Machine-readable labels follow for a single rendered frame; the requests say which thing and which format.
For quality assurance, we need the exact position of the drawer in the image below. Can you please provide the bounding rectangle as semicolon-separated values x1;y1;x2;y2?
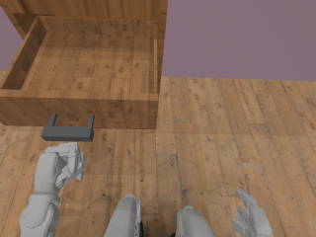
0;15;159;129

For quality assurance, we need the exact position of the right robot hand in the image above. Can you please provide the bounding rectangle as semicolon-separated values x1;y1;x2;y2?
232;190;274;237

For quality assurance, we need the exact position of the cabinet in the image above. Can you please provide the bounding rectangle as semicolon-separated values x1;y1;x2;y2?
0;0;169;129

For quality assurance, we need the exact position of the robot left shin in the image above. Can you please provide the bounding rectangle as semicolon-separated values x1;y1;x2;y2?
118;194;140;237

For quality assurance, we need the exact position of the left robot forearm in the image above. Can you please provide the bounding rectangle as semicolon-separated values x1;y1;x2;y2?
19;192;61;237

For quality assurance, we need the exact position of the robot left thigh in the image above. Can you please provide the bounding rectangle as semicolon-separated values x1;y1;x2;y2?
104;197;142;237

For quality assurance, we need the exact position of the left robot hand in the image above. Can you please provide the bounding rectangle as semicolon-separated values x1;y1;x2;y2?
34;141;86;195

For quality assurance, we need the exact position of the handle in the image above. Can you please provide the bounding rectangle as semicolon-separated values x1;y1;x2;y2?
40;113;95;142

